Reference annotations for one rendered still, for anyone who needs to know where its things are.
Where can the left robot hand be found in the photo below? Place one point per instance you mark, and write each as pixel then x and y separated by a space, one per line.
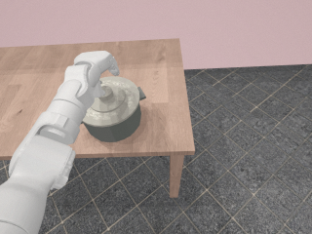
pixel 104 61

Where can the knob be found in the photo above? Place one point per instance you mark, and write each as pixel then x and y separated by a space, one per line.
pixel 108 93

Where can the pot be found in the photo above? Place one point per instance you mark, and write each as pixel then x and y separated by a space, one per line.
pixel 119 131

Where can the left robot upper arm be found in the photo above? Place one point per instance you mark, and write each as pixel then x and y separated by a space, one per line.
pixel 44 164

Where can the robot left forearm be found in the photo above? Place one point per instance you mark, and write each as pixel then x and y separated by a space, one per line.
pixel 63 117

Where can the table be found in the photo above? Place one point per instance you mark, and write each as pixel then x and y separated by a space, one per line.
pixel 30 77

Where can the lid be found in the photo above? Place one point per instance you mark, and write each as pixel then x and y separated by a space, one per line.
pixel 107 113

